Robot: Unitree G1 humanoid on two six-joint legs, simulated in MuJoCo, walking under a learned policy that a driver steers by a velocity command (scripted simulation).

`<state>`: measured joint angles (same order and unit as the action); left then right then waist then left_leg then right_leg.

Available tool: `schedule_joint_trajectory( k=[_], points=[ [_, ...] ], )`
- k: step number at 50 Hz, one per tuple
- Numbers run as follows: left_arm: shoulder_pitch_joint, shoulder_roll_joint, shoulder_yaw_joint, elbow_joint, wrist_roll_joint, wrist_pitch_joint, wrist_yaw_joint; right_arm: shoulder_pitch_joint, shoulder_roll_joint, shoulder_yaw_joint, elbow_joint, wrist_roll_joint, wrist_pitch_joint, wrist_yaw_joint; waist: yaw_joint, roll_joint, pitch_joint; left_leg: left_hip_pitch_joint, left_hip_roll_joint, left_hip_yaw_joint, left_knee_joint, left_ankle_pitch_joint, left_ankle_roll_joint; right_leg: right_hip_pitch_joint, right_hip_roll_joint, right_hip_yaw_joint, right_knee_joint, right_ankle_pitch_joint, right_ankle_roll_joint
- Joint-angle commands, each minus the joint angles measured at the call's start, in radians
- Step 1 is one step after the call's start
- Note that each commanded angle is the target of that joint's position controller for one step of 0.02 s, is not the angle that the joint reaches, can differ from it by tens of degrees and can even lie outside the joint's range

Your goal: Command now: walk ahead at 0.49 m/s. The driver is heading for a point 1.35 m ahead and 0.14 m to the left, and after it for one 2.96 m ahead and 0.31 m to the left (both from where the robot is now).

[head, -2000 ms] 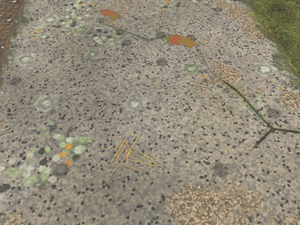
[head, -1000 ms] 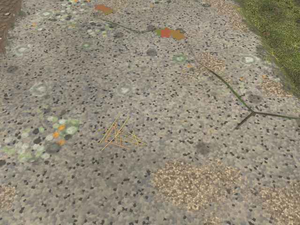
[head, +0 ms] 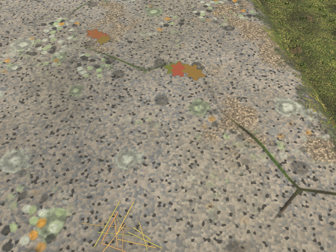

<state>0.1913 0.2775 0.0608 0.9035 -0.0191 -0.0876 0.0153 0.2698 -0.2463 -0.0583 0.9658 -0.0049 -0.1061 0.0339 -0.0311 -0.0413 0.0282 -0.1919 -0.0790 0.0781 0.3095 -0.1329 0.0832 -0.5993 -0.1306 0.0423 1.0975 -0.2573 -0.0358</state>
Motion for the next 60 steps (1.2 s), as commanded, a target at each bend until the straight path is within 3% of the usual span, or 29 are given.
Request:
schedule_joint_trajectory(
  k=[1, 6, 10, 13, 14, 15, 16, 17, 18, 19, 20, 21, 23, 26, 32, 35, 38, 41, 42, 43, 44, 45, 46, 47, 48, 50, 52, 56, 60],
  points=[
    [0.022, 0.049, 0.012, -0.050, 0.014, 0.008, 0.004, -0.037, -0.142, -0.025, -0.056, 0.002, -0.018, -0.019, 0.043, 0.079, 0.014, -0.028, 0.291, -0.233, -0.224, 0.078, 0.178, -0.071, -0.053, 0.024, -0.128, 0.144, 0.030],
    [-0.162, 0.023, -0.004, -0.099, 0.009, -0.007, -0.015, 0.054, -0.164, -0.026, -0.034, 0.017, -0.004, -0.034, -0.021, 0.079, 0.031, 0.020, 0.244, -0.128, -0.211, 0.118, 0.122, -0.019, 0.009, -0.040, -0.449, 0.382, 0.037],
    [-0.268, 0.036, -0.010, -0.146, -0.001, -0.014, -0.040, 0.129, -0.171, -0.029, -0.003, 0.024, 0.015, -0.036, -0.051, 0.089, 0.053, 0.173, 0.304, -0.144, -0.145, 0.125, 0.115, -0.057, 0.033, -0.038, -0.554, 0.322, 0.016],
    [-0.232, 0.077, 0.002, -0.156, -0.003, -0.022, -0.055, 0.115, -0.193, -0.038, -0.003, 0.025, 0.034, -0.041, -0.004, 0.120, 0.021, 0.260, 0.345, -0.158, -0.054, 0.280, 0.087, 0.020, 0.062, -0.049, -0.595, 0.200, -0.026],
    [-0.149, 0.103, 0.016, -0.136, -0.002, -0.025, -0.055, 0.090, -0.198, -0.038, -0.010, 0.025, 0.040, -0.042, 0.050, 0.129, -0.029, 0.260, 0.325, -0.134, 0.044, 0.448, 0.070, 0.142, 0.095, -0.078, -0.615, 0.184, -0.047],
    [0.019, 0.150, 0.042, -0.084, 0.001, -0.024, -0.049, 0.082, -0.175, -0.029, -0.017, 0.020, 0.045, -0.043, 0.124, 0.114, -0.133, 0.203, 0.270, -0.091, 0.237, 0.538, 0.043, 0.371, 0.114, -0.092, -0.614, 0.200, -0.079],
    [0.210, 0.230, 0.065, -0.046, 0.015, -0.021, -0.038, 0.096, -0.134, -0.009, -0.046, 0.000, 0.043, -0.045, 0.180, -0.001, -0.294, -0.004, 0.207, -0.039, 0.561, 0.292, 0.006, 0.686, -0.072, 0.116, -0.578, 0.225, -0.147],
    [0.258, 0.287, 0.076, -0.019, 0.015, -0.015, -0.046, 0.225, -0.001, 0.026, -0.046, 0.008, 0.019, -0.032, 0.105, -0.274, -0.412, -0.411, 0.016, -0.065, 0.889, -0.370, -0.053, 1.009, -0.273, 0.604, -0.706, -0.002, -0.301],
    [0.247, 0.183, 0.047, -0.032, 0.009, -0.016, -0.047, 0.155, -0.114, 0.003, -0.039, 0.031, -0.003, -0.029, 0.146, -0.170, -0.384, -0.528, 0.060, -0.200, 1.003, -0.444, -0.035, 0.995, -0.252, 0.666, -0.783, -0.104, -0.266],
    [0.163, 0.143, 0.034, -0.048, 0.009, -0.019, -0.043, 0.059, -0.163, -0.011, -0.071, 0.053, -0.017, -0.026, 0.136, -0.123, -0.241, -0.593, 0.110, -0.182, 1.016, -0.358, -0.017, 0.874, -0.223, 0.514, -0.795, -0.052, -0.222],
    [0.082, 0.126, 0.026, -0.066, 0.014, -0.020, -0.043, 0.010, -0.157, -0.010, -0.081, 0.048, -0.020, -0.033, 0.104, -0.036, -0.163, -0.559, 0.162, -0.154, 0.976, -0.263, -0.018, 0.726, -0.189, 0.399, -0.817, 0.070, -0.205],
    [0.032, 0.101, 0.020, -0.072, 0.022, -0.021, -0.045, -0.014, -0.150, -0.016, -0.083, 0.030, -0.015, -0.038, 0.076, -0.003, -0.105, -0.518, 0.194, -0.149, 0.917, -0.206, -0.023, 0.602, -0.157, 0.318, -0.846, 0.162, -0.200],
    [0.008, 0.072, 0.013, -0.066, 0.030, -0.028, -0.050, 0.022, -0.114, -0.017, -0.076, 0.025, 0.010, -0.038, 0.026, -0.032, -0.085, -0.420, 0.227, -0.155, 0.849, -0.153, -0.028, 0.491, -0.115, 0.230, -0.905, 0.218, -0.195],
    [0.041, 0.107, 0.022, -0.042, 0.022, -0.034, -0.040, -0.017, -0.089, -0.014, -0.093, 0.017, 0.032, -0.041, 0.015, -0.017, -0.038, -0.459, 0.240, -0.139, 0.739, -0.079, -0.057, 0.446, -0.105, 0.147, -0.963, 0.287, -0.211],
    [0.123, 0.129, 0.027, -0.005, 0.011, -0.019, -0.015, -0.221, -0.064, -0.004, -0.153, 0.012, 0.023, -0.029, 0.071, -0.013, 0.017, -0.466, 0.201, -0.091, 0.376, 0.222, -0.081, 0.467, -0.049, 0.012, -0.995, 0.293, -0.165],
    [0.184, 0.138, 0.030, 0.024, 0.004, -0.011, -0.013, -0.311, -0.063, 0.002, -0.182, 0.020, 0.018, -0.017, 0.104, -0.015, 0.043, -0.460, 0.176, -0.074, 0.277, 0.240, -0.075, 0.534, -0.071, 0.006, -0.979, 0.265, -0.162],
    [0.209, 0.146, 0.036, 0.046, 0.000, 0.006, -0.008, -0.358, -0.079, 0.001, -0.212, 0.025, 0.009, 0.002, 0.102, -0.023, 0.056, -0.487, 0.166, -0.085, 0.221, 0.161, -0.044, 0.645, -0.125, 0.020, -0.923, 0.313, -0.151],
    [0.170, 0.167, 0.044, 0.042, -0.002, 0.021, -0.002, -0.260, -0.126, -0.018, -0.197, 0.025, 0.002, 0.009, 0.027, -0.055, -0.011, -0.315, 0.114, -0.045, 0.190, 0.060, -0.001, 0.691, -0.133, 0.007, -0.791, 0.588, -0.118],
    [0.152, 0.155, 0.039, 0.038, 0.000, 0.027, -0.001, -0.121, -0.160, -0.040, -0.154, 0.022, 0.002, 0.004, -0.044, -0.045, -0.092, -0.127, 0.080, -0.014, 0.173, 0.070, 0.024, 0.659, -0.087, -0.031, -0.632, 0.717, -0.094],
    [0.158, 0.124, 0.024, 0.021, 0.011, 0.029, 0.001, 0.062, -0.220, -0.063, -0.106, 0.013, 0.004, -0.005, -0.109, 0.006, -0.226, 0.172, 0.167, -0.108, 0.217, 0.091, 0.071, 0.498, -0.035, -0.069, -0.379, 0.591, -0.061],
    [0.279, 0.007, -0.011, 0.005, 0.018, 0.010, -0.010, 0.175, -0.323, -0.089, -0.081, -0.001, 0.011, -0.010, -0.072, 0.247, -0.373, 0.569, 0.424, -0.569, 0.162, -0.065, 0.234, 0.079, 0.135, -0.095, 0.028, 0.133, 0.014],
    [0.254, 0.037, -0.008, 0.018, 0.006, -0.017, -0.016, 0.183, -0.248, -0.064, -0.081, 0.010, 0.013, -0.007, -0.086, 0.285, -0.431, 0.611, 0.475, -0.824, 0.002, -0.178, 0.263, -0.072, 0.179, 0.054, 0.184, -0.320, 0.010],
    [0.161, 0.121, 0.015, -0.009, -0.024, -0.033, -0.021, 0.101, -0.197, -0.046, -0.091, 0.017, 0.011, -0.008, -0.080, 0.223, -0.274, 0.494, 0.441, -0.687, -0.013, -0.221, 0.207, -0.172, 0.115, 0.074, 0.249, -0.277, -0.010],
    [0.095, 0.126, 0.015, -0.026, -0.028, -0.038, -0.018, 0.019, -0.164, -0.036, -0.113, 0.014, 0.010, -0.009, -0.054, 0.154, -0.176, 0.342, 0.405, -0.550, -0.031, -0.169, 0.173, -0.169, 0.058, 0.042, 0.214, -0.180, -0.021],
    [0.063, 0.119, 0.019, -0.029, -0.013, -0.034, -0.011, -0.045, -0.131, -0.027, -0.120, 0.006, 0.008, -0.006, -0.022, 0.101, -0.100, 0.191, 0.365, -0.449, -0.067, -0.091, 0.155, -0.127, 0.018, 0.024, 0.145, -0.102, -0.018],
    [0.100, 0.087, 0.024, -0.019, -0.001, -0.007, -0.005, -0.088, -0.098, -0.017, -0.119, -0.007, 0.000, -0.001, 0.036, 0.136, -0.064, 0.038, 0.312, -0.341, -0.129, -0.008, 0.136, -0.008, -0.024, 0.031, 0.061, -0.023, -0.013],
    [0.103, 0.057, 0.021, -0.020, 0.004, 0.012, -0.002, -0.066, -0.119, -0.022, -0.103, -0.002, -0.008, -0.004, 0.050, 0.125, -0.046, -0.007, 0.302, -0.281, -0.169, 0.063, 0.152, -0.001, -0.033, 0.021, 0.003, 0.018, 0.003],
    [-0.023, 0.053, 0.022, -0.065, 0.017, 0.013, -0.003, 0.001, -0.150, -0.029, -0.071, 0.003, -0.003, -0.028, 0.026, 0.091, -0.008, 0.039, 0.287, -0.202, -0.193, 0.175, 0.144, -0.102, -0.032, 0.011, -0.212, 0.219, 0.036],
    [-0.159, 0.025, 0.008, -0.101, 0.009, 0.002, -0.018, 0.063, -0.159, -0.028, -0.047, 0.013, 0.005, -0.038, -0.020, 0.094, 0.021, 0.068, 0.256, -0.131, -0.202, 0.157, 0.112, -0.059, 0.012, -0.034, -0.441, 0.380, 0.036]
  ],
)
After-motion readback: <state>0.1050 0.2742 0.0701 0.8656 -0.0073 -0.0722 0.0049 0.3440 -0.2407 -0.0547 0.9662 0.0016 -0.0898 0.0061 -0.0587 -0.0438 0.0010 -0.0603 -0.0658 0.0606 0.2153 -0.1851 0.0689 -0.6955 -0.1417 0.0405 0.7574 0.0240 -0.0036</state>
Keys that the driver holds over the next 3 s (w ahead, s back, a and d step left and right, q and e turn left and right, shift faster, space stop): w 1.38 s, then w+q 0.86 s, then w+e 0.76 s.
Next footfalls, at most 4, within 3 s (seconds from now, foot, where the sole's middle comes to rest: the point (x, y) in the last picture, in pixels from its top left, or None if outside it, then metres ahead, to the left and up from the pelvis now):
0.30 right None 0.37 -0.16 -0.78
0.86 left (149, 208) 0.68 0.08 -0.78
1.40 right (197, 146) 0.99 -0.15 -0.78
1.96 left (141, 108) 1.26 0.13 -0.78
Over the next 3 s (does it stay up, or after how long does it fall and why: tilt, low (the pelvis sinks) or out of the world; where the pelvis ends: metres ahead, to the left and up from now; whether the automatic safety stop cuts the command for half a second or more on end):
stays up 1.70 0.22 -0.02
